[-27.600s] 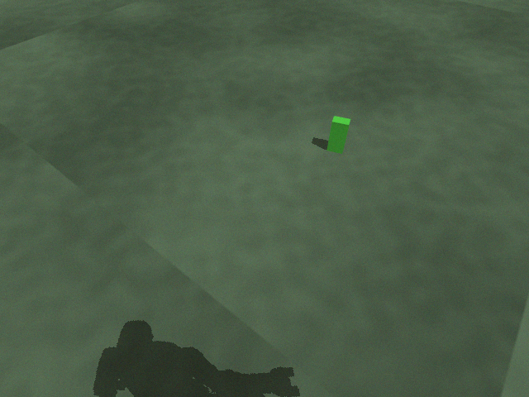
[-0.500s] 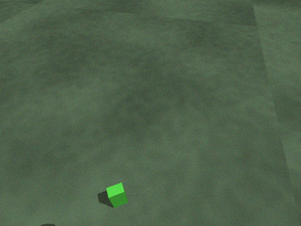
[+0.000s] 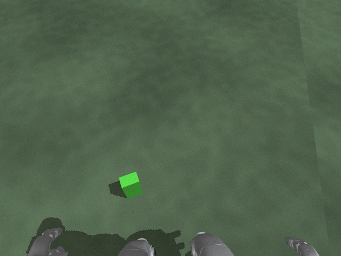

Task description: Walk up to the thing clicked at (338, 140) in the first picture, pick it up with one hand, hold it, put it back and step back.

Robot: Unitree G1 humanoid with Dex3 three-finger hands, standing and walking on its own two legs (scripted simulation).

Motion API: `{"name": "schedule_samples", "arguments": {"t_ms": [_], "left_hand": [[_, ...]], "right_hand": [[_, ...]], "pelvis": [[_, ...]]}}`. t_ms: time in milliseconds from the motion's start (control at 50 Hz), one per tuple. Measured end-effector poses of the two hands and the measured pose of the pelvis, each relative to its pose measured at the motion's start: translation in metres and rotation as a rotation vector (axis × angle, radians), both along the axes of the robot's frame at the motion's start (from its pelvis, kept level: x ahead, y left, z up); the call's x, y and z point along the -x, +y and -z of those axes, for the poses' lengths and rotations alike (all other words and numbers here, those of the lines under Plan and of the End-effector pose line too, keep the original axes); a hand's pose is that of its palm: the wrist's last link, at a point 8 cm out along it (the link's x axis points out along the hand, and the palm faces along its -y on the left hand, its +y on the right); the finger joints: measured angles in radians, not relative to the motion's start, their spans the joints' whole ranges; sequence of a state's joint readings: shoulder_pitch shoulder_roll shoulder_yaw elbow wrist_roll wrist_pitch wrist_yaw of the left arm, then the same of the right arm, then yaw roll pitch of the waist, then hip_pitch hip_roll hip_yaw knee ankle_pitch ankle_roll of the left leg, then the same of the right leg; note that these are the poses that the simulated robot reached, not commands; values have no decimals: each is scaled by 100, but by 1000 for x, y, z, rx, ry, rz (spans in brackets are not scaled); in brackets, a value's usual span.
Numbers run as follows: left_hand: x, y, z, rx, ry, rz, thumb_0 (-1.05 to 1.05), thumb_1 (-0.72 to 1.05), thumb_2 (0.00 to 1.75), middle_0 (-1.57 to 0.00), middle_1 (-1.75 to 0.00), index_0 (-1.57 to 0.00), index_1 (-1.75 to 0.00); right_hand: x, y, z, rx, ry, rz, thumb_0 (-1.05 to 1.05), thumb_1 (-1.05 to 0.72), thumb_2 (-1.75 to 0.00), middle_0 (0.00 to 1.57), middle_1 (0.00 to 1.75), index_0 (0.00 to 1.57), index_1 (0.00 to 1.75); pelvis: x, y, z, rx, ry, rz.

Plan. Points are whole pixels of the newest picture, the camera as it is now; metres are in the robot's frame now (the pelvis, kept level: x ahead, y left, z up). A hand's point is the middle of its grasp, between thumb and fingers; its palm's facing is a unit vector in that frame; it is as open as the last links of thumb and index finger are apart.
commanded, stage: step back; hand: left
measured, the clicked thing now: (131, 185) +0.47 +0.20 -0.66
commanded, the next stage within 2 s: none
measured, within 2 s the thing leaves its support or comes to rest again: neither
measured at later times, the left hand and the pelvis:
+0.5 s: hand out of the picture -0.02 +0.24 -0.13, palm faces -0.02 -0.90 -0.43, open 7.4 cm; pelvis -0.11 -0.02 +0.00, yaw -1 degrees
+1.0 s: hand out of the picture -0.16 +0.24 -0.15, palm faces -0.08 -0.91 -0.42, open 7.4 cm; pelvis -0.26 -0.03 -0.01, yaw -5 degrees
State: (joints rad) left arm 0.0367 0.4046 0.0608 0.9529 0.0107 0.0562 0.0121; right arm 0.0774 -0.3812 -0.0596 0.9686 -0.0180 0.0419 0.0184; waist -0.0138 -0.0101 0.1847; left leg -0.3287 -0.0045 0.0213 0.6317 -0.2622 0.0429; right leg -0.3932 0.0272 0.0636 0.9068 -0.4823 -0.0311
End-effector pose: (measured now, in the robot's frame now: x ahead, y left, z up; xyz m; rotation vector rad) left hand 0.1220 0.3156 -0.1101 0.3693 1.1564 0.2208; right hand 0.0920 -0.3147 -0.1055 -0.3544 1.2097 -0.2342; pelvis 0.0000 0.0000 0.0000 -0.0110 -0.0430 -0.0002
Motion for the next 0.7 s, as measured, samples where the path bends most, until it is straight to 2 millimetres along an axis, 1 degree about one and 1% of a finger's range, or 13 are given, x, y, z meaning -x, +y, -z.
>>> {"name": "schedule_samples", "arguments": {"t_ms": [60, 120, 180, 240, 260, 300, 360, 400, 480, 540, 580, 640, 700], "left_hand": [[14, -5, -4, 5, 0, 3, 0, 91, 90, -20, -29, -21, -30], [35, -11, -4, 5, 19, 5, 0, 91, 90, -20, -29, -21, -30], [61, -20, -2, -4, 45, 11, 0, 91, 90, -21, -30, -21, -30], [92, -31, 3, -24, 71, 11, 0, 91, 90, -21, -30, -21, -30], [104, -36, 1, -24, 84, 10, 0, 91, 90, -21, -30, -21, -30], [124, -43, -3, -16, 104, 6, 0, 91, 90, -21, -30, -21, -30], [146, -46, -14, -17, 117, -10, 0, 90, 90, -21, -30, -21, -30], [153, -45, -18, -22, 111, -16, 0, 90, 90, -21, -30, -21, -30], [153, -38, -20, -35, 46, -11, 1, 90, 90, -21, -30, -21, -30], [153, -29, -15, -31, -14, -12, 0, 90, 90, -21, -30, -21, -30], [155, -22, -6, -18, -44, -12, 0, 90, 90, -21, -30, -21, -30], [163, -16, 2, 5, -56, -18, 0, 90, 90, -21, -30, -21, -30], [176, -17, 0, 22, -44, -17, 0, 90, 90, -21, -30, -21, -30]], "right_hand": [[13, 1, -3, -1, 0, -9, 0, -90, -89, 20, 30, 20, 30], [22, -2, -1, -4, -20, -18, 0, -90, -89, 20, 30, 20, 30], [30, -9, 6, -12, -48, -22, 0, -90, -89, 20, 30, 20, 30], [41, -19, 20, -30, -72, -13, 0, -90, -89, 20, 30, 20, 30], [46, -21, 22, -37, -72, -5, 0, -90, -89, 20, 30, 20, 30], [59, -21, 23, -49, -56, 8, 0, -90, -89, 20, 30, 20, 30], [80, -21, 17, -65, -30, 23, 1, -90, -89, 20, 30, 20, 30], [94, -22, 14, -60, -16, 25, 1, -90, -89, 20, 30, 20, 30], [120, -24, 14, -27, 31, 5, 0, -90, -89, 20, 30, 20, 30], [135, -20, 15, 0, 53, -25, 1, -90, -89, 20, 30, 20, 30], [142, -15, 15, 15, 49, -43, 1, -90, -89, 20, 30, 20, 30], [154, -3, 6, 16, 30, -56, 1, -90, -89, 20, 30, 20, 30], [165, 4, -7, 14, -11, -60, 1, -90, -89, 20, 30, 20, 30]], "pelvis": [[12, -4, -4, 7, 14, 7], [25, -8, -3, 1, 29, 25], [40, -15, 1, -14, 31, 49], [59, -24, 10, -1, 14, 62], [65, -26, 9, 18, 4, 52], [72, -29, 5, 0, 3, 52], [81, -31, -4, -41, 10, 72], [88, -30, -7, -43, 25, 57], [107, -26, -6, -27, 39, 31], [124, -21, -1, -11, 35, 0], [136, -16, 5, -4, 26, -21], [154, -12, 5, -34, -4, -5], [168, -8, -3, 9, -9, -12]]}}
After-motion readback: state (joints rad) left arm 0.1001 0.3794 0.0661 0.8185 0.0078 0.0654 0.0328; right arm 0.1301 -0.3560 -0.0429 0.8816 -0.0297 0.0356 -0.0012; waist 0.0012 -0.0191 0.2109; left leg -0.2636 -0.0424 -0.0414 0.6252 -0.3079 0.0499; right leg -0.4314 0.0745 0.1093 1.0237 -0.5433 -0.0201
